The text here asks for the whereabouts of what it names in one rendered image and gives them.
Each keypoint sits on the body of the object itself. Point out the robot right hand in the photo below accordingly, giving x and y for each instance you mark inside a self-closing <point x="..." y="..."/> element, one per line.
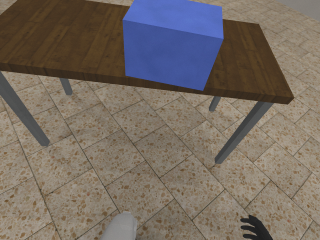
<point x="259" y="229"/>

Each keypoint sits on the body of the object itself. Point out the table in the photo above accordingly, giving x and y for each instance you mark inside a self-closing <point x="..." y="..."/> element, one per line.
<point x="84" y="40"/>

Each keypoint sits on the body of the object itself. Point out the left robot thigh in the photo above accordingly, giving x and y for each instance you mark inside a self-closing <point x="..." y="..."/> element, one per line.
<point x="122" y="227"/>

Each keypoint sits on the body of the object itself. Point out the carton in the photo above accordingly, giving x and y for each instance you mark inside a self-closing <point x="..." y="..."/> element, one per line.
<point x="174" y="42"/>

